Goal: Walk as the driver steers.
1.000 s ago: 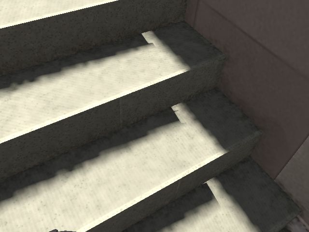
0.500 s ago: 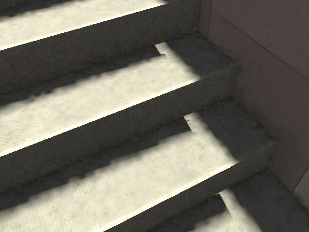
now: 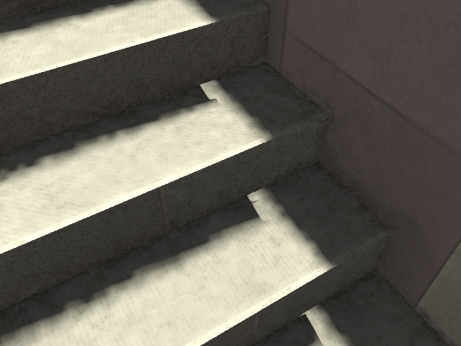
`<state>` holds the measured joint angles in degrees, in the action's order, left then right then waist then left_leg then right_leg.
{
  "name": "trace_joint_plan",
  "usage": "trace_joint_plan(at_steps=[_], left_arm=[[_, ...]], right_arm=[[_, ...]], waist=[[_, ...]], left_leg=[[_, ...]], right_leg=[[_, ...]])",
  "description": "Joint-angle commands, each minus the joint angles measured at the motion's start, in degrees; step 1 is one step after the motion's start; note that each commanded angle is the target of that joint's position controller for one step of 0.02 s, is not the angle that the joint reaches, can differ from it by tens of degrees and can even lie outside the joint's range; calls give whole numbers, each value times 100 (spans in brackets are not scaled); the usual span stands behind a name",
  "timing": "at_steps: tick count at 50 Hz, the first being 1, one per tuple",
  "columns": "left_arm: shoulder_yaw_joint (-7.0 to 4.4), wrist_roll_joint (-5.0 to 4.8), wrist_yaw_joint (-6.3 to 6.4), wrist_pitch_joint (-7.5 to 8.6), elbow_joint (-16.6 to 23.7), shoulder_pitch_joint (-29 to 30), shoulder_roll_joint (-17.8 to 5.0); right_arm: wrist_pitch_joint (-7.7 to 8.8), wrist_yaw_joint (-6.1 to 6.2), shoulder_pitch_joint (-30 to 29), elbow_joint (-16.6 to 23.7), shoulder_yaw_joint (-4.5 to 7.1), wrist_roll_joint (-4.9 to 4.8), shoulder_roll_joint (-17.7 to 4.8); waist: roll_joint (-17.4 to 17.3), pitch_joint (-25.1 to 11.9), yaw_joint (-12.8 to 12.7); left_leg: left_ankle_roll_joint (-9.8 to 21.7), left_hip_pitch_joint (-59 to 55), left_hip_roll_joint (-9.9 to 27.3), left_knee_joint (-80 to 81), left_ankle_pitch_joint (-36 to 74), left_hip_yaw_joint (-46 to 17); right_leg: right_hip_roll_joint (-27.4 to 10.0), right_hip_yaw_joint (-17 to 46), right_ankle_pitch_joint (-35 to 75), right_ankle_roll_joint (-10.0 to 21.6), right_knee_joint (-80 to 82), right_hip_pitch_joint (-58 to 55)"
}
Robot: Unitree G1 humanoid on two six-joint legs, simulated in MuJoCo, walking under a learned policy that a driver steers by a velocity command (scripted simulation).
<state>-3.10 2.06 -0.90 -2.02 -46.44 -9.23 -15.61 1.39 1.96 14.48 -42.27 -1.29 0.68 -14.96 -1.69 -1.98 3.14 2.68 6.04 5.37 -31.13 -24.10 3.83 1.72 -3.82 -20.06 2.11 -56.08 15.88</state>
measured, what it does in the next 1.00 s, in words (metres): climbs, turning left: right foot 0.17 m higher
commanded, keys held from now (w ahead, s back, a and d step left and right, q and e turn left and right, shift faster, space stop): w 0.16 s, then w+q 0.84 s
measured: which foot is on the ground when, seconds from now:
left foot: down 0.00-0.38, up 0.40-1.00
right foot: up 0.00-0.32, down 0.34-1.00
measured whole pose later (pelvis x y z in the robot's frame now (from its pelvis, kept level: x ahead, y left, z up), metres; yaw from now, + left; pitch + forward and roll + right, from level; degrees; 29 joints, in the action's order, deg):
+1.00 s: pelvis +0.48 -0.13 +0.20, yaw +18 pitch +3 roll +4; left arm 0.2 -1.1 7.9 6.4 -55.5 -34.4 -7.8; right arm -7.2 -0.1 -11.7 -34.9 -2.7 1.3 -5.7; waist -3.3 4.0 -5.0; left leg 12.7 60.4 -1.7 -84.1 -30.7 14.6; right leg -7.0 -17.7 -15.1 -1.3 -15.7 -5.8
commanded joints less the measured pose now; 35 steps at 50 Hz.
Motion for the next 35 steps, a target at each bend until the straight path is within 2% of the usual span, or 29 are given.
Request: trace_joint_plan(at_steps=[1, 2, 3, 4, 5, 7, 9, 10, 11, 12, 13, 14, 15, 16, 17, 18, 19, 20, 21, 22, 23, 25, 26, 27, 28, 30, 32, 34, 35], left_arm=[[252, 25, 130, 68, 1001, 871, 671], [198, 103, 98, 11, 1000, 429, 280], [140, 230, 39, -68, 1045, 540, 22], [14, 254, 17, -37, 1066, 717, -313], [-26, 224, -2, -107, 1132, 885, -310], [43, 195, 82, -142, 1440, 1498, 124], [77, 204, 58, -71, 1837, 1965, 180], [526, -281, -239, 69, 2024, 2164, 634], [612, -317, -319, 170, 2178, 2519, 665], [771, -198, -355, 197, 2437, 2877, 669], [845, -25, -301, 97, 2848, 3396, 332], [916, 14, -457, -183, 2877, 3436, 350], [836, -278, -468, -443, 3153, 3864, -1], [767, -325, -563, -470, 2801, 2940, -36], [681, -401, -598, -486, 2351, 1750, -234], [504, -207, -487, -489, 1809, 425, -584], [461, -222, -375, -328, 738, -1747, -767], [180, 187, -354, -185, -25, -3224, -1511], [81, 242, -383, 208, -578, -3263, -1430], [105, -46, -354, 512, -608, -2224, -1187], [122, -175, -273, 704, -483, -968, -986], [600, 10, -341, 730, -608, 174, 480], [746, 23, -357, 767, -689, 312, 984], [403, 215, 214, 884, -1295, -494, 738], [410, 168, 409, 972, -1493, -624, 637], [441, 103, 439, 1131, -1712, -1166, 507], [480, -82, 381, 1106, -1767, -1373, 495], [465, -154, 323, 1136, -1777, -1497, 336], [489, -111, 302, 1120, -1837, -1699, 391]], right_arm=[[151, 116, 1851, -660, 506, 211, -1149], [166, 65, 1290, -478, 565, 156, -1189], [196, 27, 836, -341, 525, 123, -992], [251, 5, 747, -226, 440, 103, -678], [330, 21, 813, -278, 482, 102, -761], [473, 70, 1516, -682, 513, 90, -674], [582, 77, 1644, -858, 561, 196, -839], [426, -456, 2000, -1532, 288, 857, -14], [341, -598, 2428, -1885, 254, 924, 86], [283, -583, 2510, -2074, 222, 985, 55], [185, -759, 2441, -2166, 215, 974, -160], [128, -1011, 1526, -1798, 326, 751, -555], [276, -1263, 1682, -2039, 558, 373, -1299], [430, -1279, 1668, -1913, 608, 109, -1509], [496, -1354, 1531, -1966, 660, 186, -1618], [515, -1306, 1643, -1897, 767, 238, -1614], [461, -1509, 2605, -1729, 520, 846, -789], [369, -1471, 2710, -1656, 776, 665, -855], [330, -1504, 2590, -1731, 750, 516, -247], [319, -1353, 2019, -1486, 643, 363, 284], [377, -1080, 1765, -1385, 463, 274, 668], [140, -900, 1119, -1047, 339, 264, 679], [63, -789, 838, -929, 335, 140, 670], [109, -261, -254, -82, 319, -81, 597], [-51, -51, -411, -93, 296, -166, 662], [-265, 174, -330, -134, 239, -297, 883], [-286, 122, -703, 199, 122, -290, 1020], [-337, 135, -1239, 559, 89, -145, 884], [-371, 84, -1592, 748, 23, -107, 975]], waist=[[-1002, 228, 23], [-801, 341, -394], [-572, 675, -530], [-350, 882, -390], [-507, 1024, -348], [-441, 1303, -176], [-472, 1427, -133], [-966, 809, -26], [-757, 1199, 140], [-453, 1067, 50], [-109, 688, -57], [-486, 243, -547], [-1653, 143, -866], [-2051, -450, -1371], [-1652, -1028, -1864], [-808, -1817, -2320], [1263, -3892, -2144], [2074, -4094, -1928], [2612, -2474, -1504], [2949, -1285, -1084], [2436, -882, -655], [504, -767, -182], [104, -610, 39], [-404, 236, 129], [-665, 675, 173], [-46, 709, 98], [132, 773, 62], [-3, 979, 147], [-23, 970, 137]], left_leg=[[1341, -1388, 1481, 895, 4404, -1845], [1271, -932, 1815, 1433, 2473, -2059], [1135, -400, 1799, 1805, 1664, -1853], [1183, -251, 1756, 1998, 1457, -1770], [1203, -270, 1841, 2095, 1569, -1623], [1254, -618, 1981, 2418, 1168, -1461], [988, -1075, 1866, 2735, 1023, -1057], [826, -1675, 1385, 2661, 371, -604], [905, -1653, 1413, 2905, 732, -737], [792, -1552, 1323, 3072, 970, -714], [800, -822, 1281, 3582, 1026, -812], [1185, 1155, 1231, 4516, 1746, -457], [1195, 1816, 1154, 4304, 4262, -437], [1174, 1144, 1157, 3478, 7873, 53], [920, 822, 1331, 2572, 10135, -26], [655, 1069, 1078, 680, 9325, -479], [700, 3276, 501, -1490, 5945, -1348], [667, 3079, -582, -4110, 2742, -1925], [706, 3964, -1031, -6664, 2944, -2720], [653, 4659, -838, -8095, 2989, -2548], [693, 4865, -596, -8948, 3033, -2156], [841, 5306, -313, -9491, 3500, -1885], [796, 5342, -166, -9547, 3412, -1793], [399, 4767, -319, -8776, 2099, -1390], [287, 5064, -389, -8663, 2342, -1423], [264, 5617, -706, -9591, 2328, -1183], [408, 6558, -817, -10154, 1881, -1108], [410, 7061, -826, -9748, 1743, -1043], [493, 7095, -793, -9511, 1669, -871]], right_leg=[[189, 1255, -356, 12, -4029, 3103], [-46, 1242, -600, -7, -4335, 3381], [-82, 1107, -836, 12, -4564, 3641], [-42, 1075, -673, -42, -4736, 3924], [37, 1039, -519, -17, -5449, 4411], [-3, 1053, -721, 163, -6531, 5575], [-140, 1069, -1084, 281, -6654, 6342], [-608, 1003, -1714, 1155, -6419, 7078], [-654, 817, -2206, 1473, -6111, 7665], [-851, 689, -2229, 1679, -5306, 7780], [-1085, 506, -1624, 1791, -3660, 6914], [-985, -273, -818, 1348, -2527, 3930], [-375, -43, -1582, 831, -2494, 2936], [104, -871, -753, 652, -2862, 1987], [395, -782, 89, 795, -1907, 1105], [359, 151, 260, 946, -626, -10], [-907, 3253, 1658, 1848, 218, -3328], [-1727, 5169, 1668, 1795, 2101, -2806], [-1904, 5187, 436, 1533, 2835, -1467], [-1810, 4524, -1155, 1510, 2737, 11], [-1718, 3753, -1408, 1487, 2503, 885], [-2147, 3414, -1291, 1298, 2927, 1559], [-2247, 3194, -812, 1158, 3213, 1831], [-2204, 2325, -1021, 493, 3329, 2149], [-2045, 1593, -83, 189, 3250, 2193], [-1980, 876, 1191, 138, 3468, 1564], [-1858, 567, 773, 105, 3818, 944], [-1618, 270, 322, -103, 4009, 563], [-1495, 60, 314, -244, 4070, 448]])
